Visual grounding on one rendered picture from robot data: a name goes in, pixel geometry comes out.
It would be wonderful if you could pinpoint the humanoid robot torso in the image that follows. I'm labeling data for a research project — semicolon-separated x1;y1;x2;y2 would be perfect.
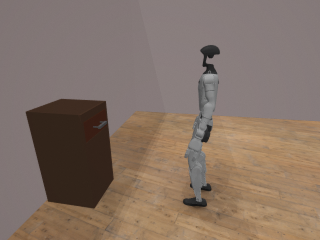
198;71;219;132

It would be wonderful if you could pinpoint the cabinet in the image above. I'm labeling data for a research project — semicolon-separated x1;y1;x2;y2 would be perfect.
25;99;114;209

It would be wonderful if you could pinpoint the drawer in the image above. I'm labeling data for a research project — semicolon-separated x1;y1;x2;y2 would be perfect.
83;109;107;143

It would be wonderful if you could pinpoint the right robot shin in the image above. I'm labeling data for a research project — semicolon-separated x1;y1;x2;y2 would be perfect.
196;160;207;186

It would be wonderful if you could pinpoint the handle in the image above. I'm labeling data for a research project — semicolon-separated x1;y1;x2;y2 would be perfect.
93;121;108;129

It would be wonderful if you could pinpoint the left robot hand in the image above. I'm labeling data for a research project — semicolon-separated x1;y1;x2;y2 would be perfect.
184;137;202;162

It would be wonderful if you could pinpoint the robot left upper arm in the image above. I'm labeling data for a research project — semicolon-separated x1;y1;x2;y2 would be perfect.
203;74;216;111

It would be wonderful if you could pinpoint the right robot hand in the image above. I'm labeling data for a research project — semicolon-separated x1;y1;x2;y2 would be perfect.
192;115;200;130

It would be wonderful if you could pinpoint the left robot forearm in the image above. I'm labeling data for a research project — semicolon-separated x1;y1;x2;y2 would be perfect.
194;103;213;140

